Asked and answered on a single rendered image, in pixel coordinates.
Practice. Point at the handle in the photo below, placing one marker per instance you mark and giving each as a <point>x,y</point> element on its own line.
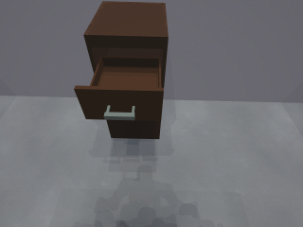
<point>119,115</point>

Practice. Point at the cabinet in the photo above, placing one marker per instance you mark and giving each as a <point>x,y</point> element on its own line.
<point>130,29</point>

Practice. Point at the drawer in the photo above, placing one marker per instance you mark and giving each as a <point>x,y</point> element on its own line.
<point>121,83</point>

